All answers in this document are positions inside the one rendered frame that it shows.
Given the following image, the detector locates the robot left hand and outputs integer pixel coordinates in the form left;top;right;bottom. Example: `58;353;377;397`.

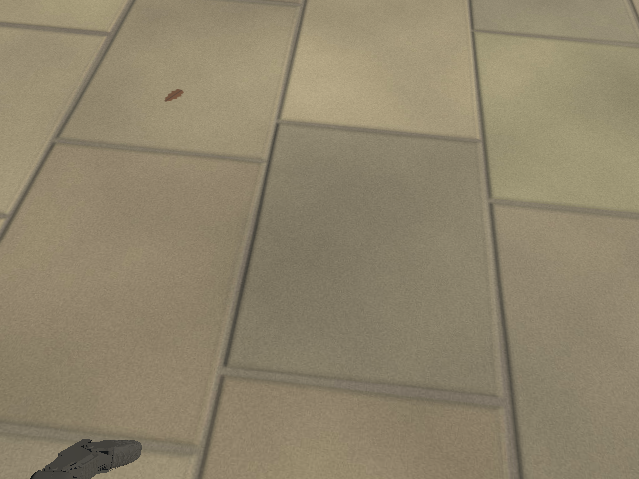
30;439;142;479

